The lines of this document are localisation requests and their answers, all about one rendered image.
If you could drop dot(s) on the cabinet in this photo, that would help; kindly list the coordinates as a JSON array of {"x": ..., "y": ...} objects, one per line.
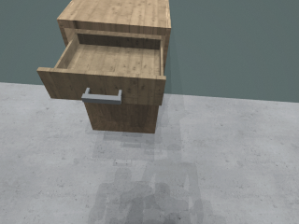
[{"x": 137, "y": 18}]

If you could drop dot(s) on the drawer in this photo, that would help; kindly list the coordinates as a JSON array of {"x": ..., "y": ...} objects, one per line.
[{"x": 108, "y": 64}]

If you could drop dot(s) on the handle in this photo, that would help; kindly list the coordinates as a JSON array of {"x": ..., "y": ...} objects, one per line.
[{"x": 101, "y": 98}]

